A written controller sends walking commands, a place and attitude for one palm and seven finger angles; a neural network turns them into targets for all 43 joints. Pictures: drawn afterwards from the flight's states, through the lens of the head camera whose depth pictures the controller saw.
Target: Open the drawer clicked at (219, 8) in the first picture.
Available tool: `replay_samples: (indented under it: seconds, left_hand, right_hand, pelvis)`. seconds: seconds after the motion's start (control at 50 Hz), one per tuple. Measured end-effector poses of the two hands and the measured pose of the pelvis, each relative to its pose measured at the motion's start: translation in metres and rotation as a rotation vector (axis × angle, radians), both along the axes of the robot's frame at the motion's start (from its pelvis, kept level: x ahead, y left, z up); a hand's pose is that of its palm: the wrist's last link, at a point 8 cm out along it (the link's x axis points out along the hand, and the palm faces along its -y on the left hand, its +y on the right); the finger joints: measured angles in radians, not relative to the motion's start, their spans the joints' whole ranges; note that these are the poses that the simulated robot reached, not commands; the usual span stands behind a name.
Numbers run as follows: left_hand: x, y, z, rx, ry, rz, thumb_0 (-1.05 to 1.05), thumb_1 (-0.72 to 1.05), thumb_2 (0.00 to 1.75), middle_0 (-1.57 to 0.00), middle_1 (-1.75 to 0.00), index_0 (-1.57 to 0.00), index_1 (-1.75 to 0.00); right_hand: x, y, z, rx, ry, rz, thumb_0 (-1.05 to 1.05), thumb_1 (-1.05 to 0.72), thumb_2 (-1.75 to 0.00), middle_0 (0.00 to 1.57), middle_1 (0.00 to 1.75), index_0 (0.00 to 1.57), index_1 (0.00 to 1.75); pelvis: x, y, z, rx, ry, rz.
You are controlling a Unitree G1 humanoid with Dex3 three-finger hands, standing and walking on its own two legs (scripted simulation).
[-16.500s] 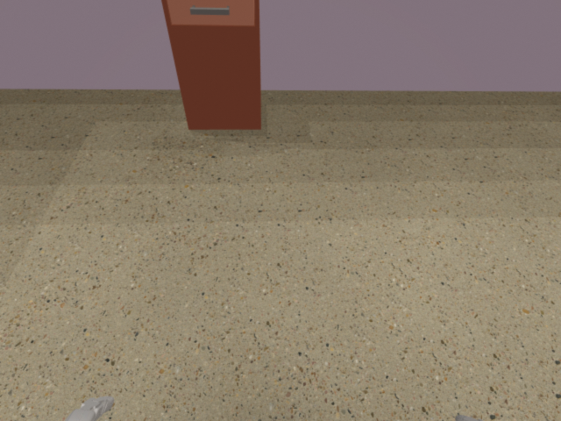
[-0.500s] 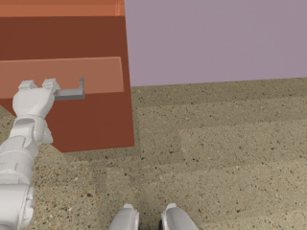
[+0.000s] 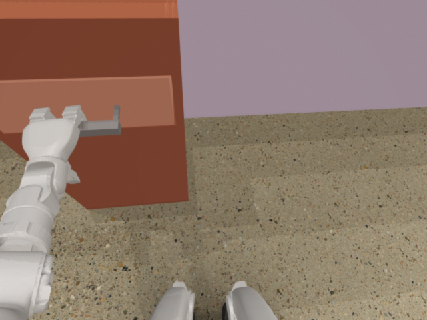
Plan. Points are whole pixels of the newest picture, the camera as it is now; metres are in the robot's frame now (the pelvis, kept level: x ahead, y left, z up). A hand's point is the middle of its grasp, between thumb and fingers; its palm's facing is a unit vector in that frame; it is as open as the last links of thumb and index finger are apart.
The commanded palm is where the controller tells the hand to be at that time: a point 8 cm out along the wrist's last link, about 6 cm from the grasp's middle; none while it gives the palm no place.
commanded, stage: close the thumb around the handle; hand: left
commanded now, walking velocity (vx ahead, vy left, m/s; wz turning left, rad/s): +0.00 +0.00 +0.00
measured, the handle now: (77, 120) +0.50 +0.29 -0.01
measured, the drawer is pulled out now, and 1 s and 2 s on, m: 0.00 0.04 0.17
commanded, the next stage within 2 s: pull the drawer open in 0.46 s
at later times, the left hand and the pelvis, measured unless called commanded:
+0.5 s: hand (65, 150) +0.44 +0.30 -0.03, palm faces -0.06 -0.03 -1.00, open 5.7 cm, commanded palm +0.43 +0.28 +0.03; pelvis +0.00 -0.01 +0.00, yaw +0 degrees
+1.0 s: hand (62, 170) +0.39 +0.30 -0.03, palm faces -0.03 -0.07 -1.00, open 5.8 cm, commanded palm +0.36 +0.29 +0.03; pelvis +0.02 +0.01 +0.01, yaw -1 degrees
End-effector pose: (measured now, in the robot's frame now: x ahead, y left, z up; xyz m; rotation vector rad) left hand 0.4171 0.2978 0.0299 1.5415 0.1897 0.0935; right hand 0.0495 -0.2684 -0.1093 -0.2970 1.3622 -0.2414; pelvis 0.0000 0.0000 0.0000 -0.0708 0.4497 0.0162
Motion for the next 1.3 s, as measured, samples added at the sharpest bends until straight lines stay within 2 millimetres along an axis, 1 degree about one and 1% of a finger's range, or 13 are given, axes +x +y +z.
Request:
replay_samples:
  seconds: [0.1,0.32,0.38,0.68,0.74,0.82,0.92,1.02,1.18,1.3]
  left_hand:
    - [0.002,0.002,0.001,0.002,0.008,-0.008,-0.01,0.00,0.51,-0.31,-1.24,-0.35,-1.25]
    - [0.005,0.003,0.000,0.007,-0.001,-0.004,0.00,0.58,0.76,-0.35,-1.31,-0.40,-1.32]
    - [0.005,0.002,0.000,0.008,0.003,0.000,-0.01,0.69,0.81,-0.34,-1.31,-0.40,-1.33]
    - [0.003,0.003,-0.001,-0.006,0.006,0.001,0.00,0.71,0.78,-0.31,-1.33,-0.39,-1.35]
    - [0.000,0.002,0.000,-0.014,0.008,0.001,0.00,0.71,0.77,-0.30,-1.34,-0.39,-1.35]
    - [-0.010,0.002,-0.001,-0.026,0.005,-0.006,0.01,0.72,0.76,-0.28,-1.34,-0.38,-1.33]
    - [-0.028,0.002,-0.001,-0.039,-0.011,-0.021,0.01,0.72,0.77,-0.27,-1.34,-0.38,-1.31]
    - [-0.046,0.000,-0.003,-0.042,-0.036,-0.028,0.00,0.72,0.79,-0.26,-1.35,-0.38,-1.31]
    - [-0.070,-0.003,-0.004,-0.031,-0.054,-0.017,0.00,0.71,0.82,-0.27,-1.35,-0.38,-1.32]
    - [-0.082,-0.006,-0.003,-0.020,-0.040,0.000,0.00,0.70,0.82,-0.28,-1.35,-0.39,-1.33]
  right_hand:
    - [0.000,-0.003,0.000,-0.008,0.002,0.004,0.00,-0.90,-0.90,0.21,0.30,0.20,0.30]
    - [-0.002,-0.008,-0.005,-0.012,0.016,0.004,0.00,-0.90,-0.90,0.21,0.30,0.20,0.30]
    - [-0.001,-0.008,-0.005,-0.009,0.017,-0.001,0.00,-0.90,-0.90,0.21,0.30,0.20,0.30]
    - [0.004,-0.007,-0.001,-0.007,0.009,-0.005,0.00,-0.90,-0.90,0.21,0.30,0.20,0.30]
    - [0.007,-0.006,0.001,-0.002,-0.001,-0.016,0.00,-0.90,-0.90,0.21,0.30,0.20,0.30]
    - [0.013,-0.002,0.005,0.007,-0.014,-0.026,0.00,-0.90,-0.90,0.21,0.30,0.20,0.30]
    - [0.028,0.004,0.009,0.020,-0.039,-0.017,0.00,-0.90,-0.90,0.21,0.30,0.20,0.30]
    - [0.048,0.011,0.011,0.029,-0.074,0.011,0.00,-0.90,-0.90,0.21,0.30,0.20,0.30]
    - [0.080,0.020,0.016,0.041,-0.152,0.063,0.00,-0.90,-0.90,0.21,0.30,0.20,0.30]
    - [0.092,0.025,0.020,0.046,-0.200,0.086,0.00,-0.90,-0.90,0.21,0.30,0.20,0.30]
  pelvis:
    - [0.001,-0.001,-0.001,0.000,0.005,0.002]
    - [0.001,-0.004,-0.004,0.002,0.018,0.002]
    - [0.002,-0.004,-0.004,0.004,0.018,0.000]
    - [0.006,-0.005,-0.001,0.006,0.014,-0.009]
    - [0.009,-0.003,0.002,0.006,0.008,-0.015]
    - [0.014,0.000,0.006,0.007,-0.004,-0.027]
    - [0.020,0.005,0.011,0.006,-0.019,-0.028]
    - [0.023,0.009,0.012,0.003,-0.033,-0.019]
    - [0.020,0.012,0.014,-0.003,-0.061,-0.002]
    - [0.016,0.011,0.015,-0.002,-0.081,0.008]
